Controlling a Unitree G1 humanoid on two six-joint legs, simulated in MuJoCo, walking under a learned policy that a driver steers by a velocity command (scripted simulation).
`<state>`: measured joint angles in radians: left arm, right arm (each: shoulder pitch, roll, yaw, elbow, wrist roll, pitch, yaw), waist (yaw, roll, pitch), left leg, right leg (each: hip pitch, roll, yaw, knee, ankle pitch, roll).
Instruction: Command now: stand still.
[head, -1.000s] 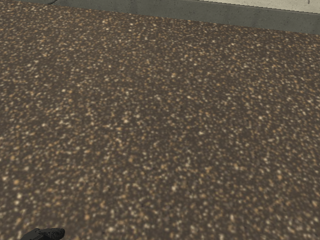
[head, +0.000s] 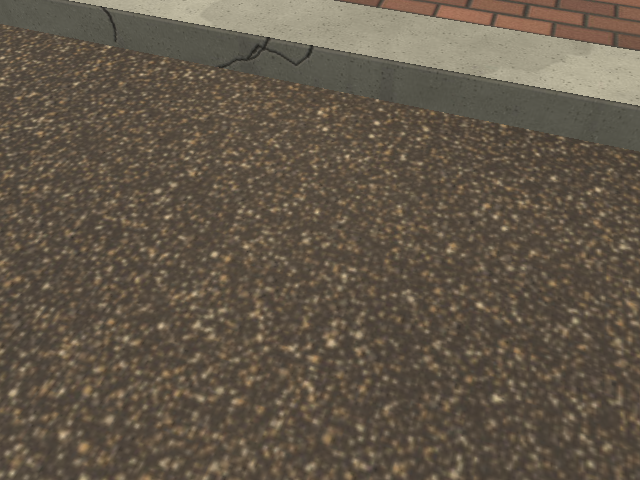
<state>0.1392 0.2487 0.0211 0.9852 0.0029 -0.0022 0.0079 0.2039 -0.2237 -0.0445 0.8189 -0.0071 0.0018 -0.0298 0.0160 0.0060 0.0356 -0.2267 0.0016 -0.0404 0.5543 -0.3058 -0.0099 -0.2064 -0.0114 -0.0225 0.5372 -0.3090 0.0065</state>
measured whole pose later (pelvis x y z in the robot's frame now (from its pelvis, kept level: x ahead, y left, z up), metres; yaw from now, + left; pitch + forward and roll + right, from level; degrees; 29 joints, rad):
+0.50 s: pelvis +0.00 +0.00 +0.00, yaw +0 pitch -2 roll +0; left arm 0.21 0.22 0.02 1.09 -0.01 0.01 0.03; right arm 0.23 -0.21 -0.04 1.02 0.00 0.00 -0.04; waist 0.01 0.00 0.02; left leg -0.22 0.00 -0.03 0.55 -0.33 0.00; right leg -0.21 -0.01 -0.01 0.54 -0.32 -0.01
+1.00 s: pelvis +0.15 +0.02 +0.00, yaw -6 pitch +2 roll +0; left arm 0.06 0.24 0.04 0.93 -0.03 -0.06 -0.04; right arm 0.47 -0.18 -0.02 1.09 -0.01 -0.10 -0.02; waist -0.07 -0.03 0.01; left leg 0.13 -0.02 0.13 0.18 -0.33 0.02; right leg -0.68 -0.07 -0.01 0.74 -0.02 -0.05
